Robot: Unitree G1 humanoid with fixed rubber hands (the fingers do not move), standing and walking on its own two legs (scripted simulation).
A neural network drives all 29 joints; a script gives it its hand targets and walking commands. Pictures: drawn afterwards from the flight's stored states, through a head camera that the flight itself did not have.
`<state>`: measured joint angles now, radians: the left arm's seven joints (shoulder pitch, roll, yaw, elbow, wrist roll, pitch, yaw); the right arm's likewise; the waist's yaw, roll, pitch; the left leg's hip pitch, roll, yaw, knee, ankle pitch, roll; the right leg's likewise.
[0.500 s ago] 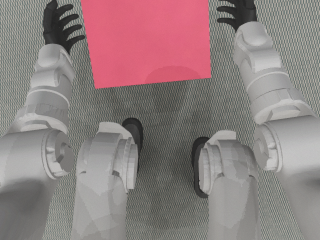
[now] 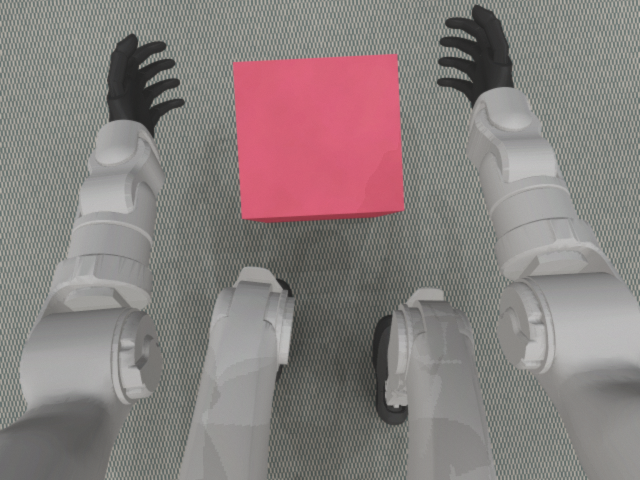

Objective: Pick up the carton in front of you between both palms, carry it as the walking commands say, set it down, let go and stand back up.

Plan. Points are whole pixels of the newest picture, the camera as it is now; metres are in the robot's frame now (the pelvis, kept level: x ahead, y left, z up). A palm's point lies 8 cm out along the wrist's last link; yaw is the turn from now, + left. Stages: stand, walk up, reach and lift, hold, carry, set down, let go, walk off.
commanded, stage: set down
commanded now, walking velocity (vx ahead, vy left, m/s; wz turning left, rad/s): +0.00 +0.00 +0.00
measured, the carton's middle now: (318, 155) +0.49 +0.06 -0.32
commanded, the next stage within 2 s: let go in 0.62 s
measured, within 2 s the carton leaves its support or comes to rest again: neither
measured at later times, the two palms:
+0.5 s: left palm (15, 52) +0.47 +0.27 +0.03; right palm (591, 11) +0.54 -0.12 +0.03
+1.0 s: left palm out of the picture +0.39 +0.27 +0.15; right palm out of the picture +0.44 -0.15 +0.15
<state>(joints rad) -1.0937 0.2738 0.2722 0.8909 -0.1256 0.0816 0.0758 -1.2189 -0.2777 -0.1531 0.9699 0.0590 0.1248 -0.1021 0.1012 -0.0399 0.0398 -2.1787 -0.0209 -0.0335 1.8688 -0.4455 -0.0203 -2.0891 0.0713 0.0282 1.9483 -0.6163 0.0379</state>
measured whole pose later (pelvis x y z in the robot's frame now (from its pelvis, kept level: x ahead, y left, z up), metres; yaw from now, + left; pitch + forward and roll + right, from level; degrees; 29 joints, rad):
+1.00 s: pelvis +0.08 +0.02 +0.26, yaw +0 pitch +33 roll -2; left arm -0.39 0.21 0.21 0.59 0.05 0.07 -0.10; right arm -0.45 -0.12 -0.18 0.60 -0.08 0.09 -0.07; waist 0.07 -0.01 -0.07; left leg -1.19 -0.02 -0.04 0.88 -0.27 0.01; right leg -1.10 0.04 0.07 0.89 -0.37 0.04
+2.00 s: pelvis +0.13 +0.00 +0.32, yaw +2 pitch -3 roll +0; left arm 0.21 0.26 0.03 0.46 0.03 0.14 0.00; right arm 0.21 -0.22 -0.02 0.55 -0.03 0.06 0.01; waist 0.01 -0.02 0.05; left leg -0.19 -0.02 -0.05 0.50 -0.26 -0.01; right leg -0.10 0.02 0.06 0.49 -0.34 0.00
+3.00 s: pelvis +0.12 +0.01 +0.33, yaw +1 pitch -2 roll +0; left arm 0.18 0.37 0.01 0.91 0.03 0.00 0.02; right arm 0.13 -0.36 -0.02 0.97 -0.02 -0.01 -0.02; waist 0.00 -0.03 0.02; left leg -0.17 -0.02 -0.02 0.41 -0.21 0.02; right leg -0.07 0.00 0.07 0.38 -0.27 0.02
